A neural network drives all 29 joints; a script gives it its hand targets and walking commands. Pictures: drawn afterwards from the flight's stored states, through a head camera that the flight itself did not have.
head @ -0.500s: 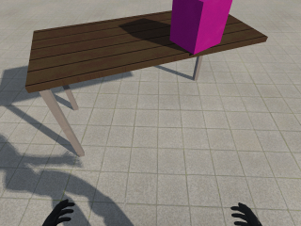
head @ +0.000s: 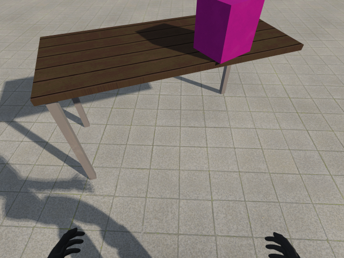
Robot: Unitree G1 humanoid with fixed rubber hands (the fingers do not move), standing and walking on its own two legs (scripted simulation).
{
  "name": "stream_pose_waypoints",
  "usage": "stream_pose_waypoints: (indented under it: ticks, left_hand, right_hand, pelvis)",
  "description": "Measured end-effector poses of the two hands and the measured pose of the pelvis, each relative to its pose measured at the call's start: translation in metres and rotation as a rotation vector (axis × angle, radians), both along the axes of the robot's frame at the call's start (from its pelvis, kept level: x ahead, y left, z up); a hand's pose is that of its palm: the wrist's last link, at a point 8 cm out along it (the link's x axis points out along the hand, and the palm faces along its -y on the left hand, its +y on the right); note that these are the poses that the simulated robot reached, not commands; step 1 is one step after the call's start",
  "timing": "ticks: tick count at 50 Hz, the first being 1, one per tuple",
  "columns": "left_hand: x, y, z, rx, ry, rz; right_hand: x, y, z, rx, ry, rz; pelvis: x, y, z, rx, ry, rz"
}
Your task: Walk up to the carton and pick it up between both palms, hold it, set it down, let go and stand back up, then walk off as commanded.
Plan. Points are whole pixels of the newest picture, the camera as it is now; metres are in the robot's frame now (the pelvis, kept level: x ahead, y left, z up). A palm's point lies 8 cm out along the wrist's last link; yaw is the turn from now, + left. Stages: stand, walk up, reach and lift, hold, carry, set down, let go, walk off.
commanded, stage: stand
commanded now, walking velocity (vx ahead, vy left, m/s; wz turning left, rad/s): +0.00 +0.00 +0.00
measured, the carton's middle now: (225, 24) +1.08 -0.25 +0.08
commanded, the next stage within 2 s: none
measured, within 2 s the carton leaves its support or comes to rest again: neither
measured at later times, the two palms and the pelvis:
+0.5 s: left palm out of the picture +0.13 +0.28 -0.07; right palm out of the picture +0.12 -0.27 -0.09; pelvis -0.01 +0.00 +0.00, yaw +0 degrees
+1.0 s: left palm out of the picture +0.11 +0.28 -0.07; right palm out of the picture +0.10 -0.27 -0.10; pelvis -0.02 -0.01 +0.00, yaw +0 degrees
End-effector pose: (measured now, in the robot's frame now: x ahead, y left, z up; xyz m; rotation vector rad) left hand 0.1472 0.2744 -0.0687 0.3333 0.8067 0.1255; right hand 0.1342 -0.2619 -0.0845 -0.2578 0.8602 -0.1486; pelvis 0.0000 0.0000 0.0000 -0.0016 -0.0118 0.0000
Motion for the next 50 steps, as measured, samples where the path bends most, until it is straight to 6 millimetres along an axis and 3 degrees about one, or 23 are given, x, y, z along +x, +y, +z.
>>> stream_pose_waypoints:
  ticks: [50]
  left_hand:
    - [-0.041,0.002,-0.001,0.03,0.061,0.04]
  right_hand:
    - [-0.034,-0.011,-0.012,0.021,0.052,-0.013]
  pelvis:
    - [-0.021,-0.009,0.002,0.022,-0.029,0.007]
